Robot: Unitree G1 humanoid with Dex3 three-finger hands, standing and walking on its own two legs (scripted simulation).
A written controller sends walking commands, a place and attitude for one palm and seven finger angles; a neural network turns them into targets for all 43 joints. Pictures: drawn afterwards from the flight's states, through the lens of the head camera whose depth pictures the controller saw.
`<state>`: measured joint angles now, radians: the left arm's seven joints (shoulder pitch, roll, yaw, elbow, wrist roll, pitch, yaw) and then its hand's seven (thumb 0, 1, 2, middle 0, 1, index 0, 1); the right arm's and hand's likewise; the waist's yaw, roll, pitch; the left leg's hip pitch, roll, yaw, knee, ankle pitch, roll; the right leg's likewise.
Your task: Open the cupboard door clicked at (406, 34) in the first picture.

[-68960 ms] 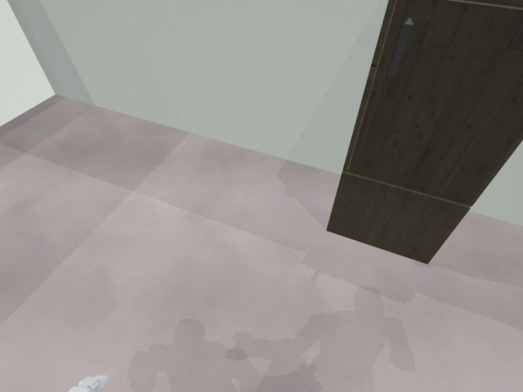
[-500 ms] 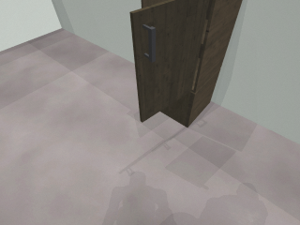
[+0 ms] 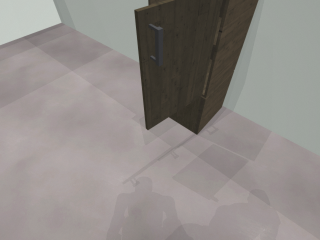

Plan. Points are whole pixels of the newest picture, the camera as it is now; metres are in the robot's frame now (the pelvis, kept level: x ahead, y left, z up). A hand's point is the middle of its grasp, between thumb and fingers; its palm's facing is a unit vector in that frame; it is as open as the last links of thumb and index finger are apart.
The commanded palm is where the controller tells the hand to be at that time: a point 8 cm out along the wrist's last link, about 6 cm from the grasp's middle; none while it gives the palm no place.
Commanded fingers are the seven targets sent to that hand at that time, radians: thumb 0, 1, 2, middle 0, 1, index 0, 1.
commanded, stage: look to check the result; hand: left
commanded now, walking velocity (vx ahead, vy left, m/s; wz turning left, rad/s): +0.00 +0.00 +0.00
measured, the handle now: (155, 45) +0.70 +0.05 +0.13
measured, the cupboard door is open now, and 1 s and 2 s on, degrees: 80 80 80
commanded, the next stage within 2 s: stand and wait in 0.36 s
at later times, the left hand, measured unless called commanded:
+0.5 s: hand out of the picture +0.05 +0.18 -0.17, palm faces +0.03 -0.97 -0.23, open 7.4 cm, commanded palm none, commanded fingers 0.00 0.90 0.90 -0.20 -0.30 -0.20 -0.30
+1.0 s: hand out of the picture +0.08 +0.19 -0.16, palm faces +0.02 -0.96 -0.27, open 7.4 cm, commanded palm none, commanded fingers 0.00 0.90 0.90 -0.20 -0.30 -0.20 -0.30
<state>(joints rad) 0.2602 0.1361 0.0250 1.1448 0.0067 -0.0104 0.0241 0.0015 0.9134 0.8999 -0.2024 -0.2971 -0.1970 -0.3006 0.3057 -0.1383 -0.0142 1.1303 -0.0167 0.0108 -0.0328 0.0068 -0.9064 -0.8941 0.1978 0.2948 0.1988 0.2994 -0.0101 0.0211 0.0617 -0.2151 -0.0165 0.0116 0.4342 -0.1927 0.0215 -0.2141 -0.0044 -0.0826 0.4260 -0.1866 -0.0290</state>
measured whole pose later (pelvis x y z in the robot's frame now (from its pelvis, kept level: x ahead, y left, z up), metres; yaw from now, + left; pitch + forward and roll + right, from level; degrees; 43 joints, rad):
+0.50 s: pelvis +0.03 -0.01 +0.00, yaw +0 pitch -2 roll +0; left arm 0.21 0.18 0.02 1.15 0.01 -0.02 0.02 0.00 0.91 0.90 -0.20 -0.30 -0.20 -0.30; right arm 0.20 -0.19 -0.01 1.14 -0.01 0.00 -0.03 0.01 -0.91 -0.89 0.20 0.29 0.20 0.30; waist 0.00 0.03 0.06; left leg -0.14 -0.01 0.00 0.38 -0.21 0.01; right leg -0.14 0.01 -0.09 0.37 -0.20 -0.04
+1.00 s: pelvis +0.04 -0.02 +0.01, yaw +0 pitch -2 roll +0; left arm 0.17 0.22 0.02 1.14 0.00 -0.03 0.01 0.00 0.91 0.90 -0.20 -0.30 -0.20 -0.30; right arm 0.17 -0.24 -0.01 1.14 -0.01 0.00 -0.03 0.01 -0.90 -0.89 0.20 0.30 0.20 0.30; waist 0.00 0.02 0.07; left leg -0.11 0.01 0.00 0.34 -0.20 -0.01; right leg -0.11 0.03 -0.09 0.33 -0.20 -0.05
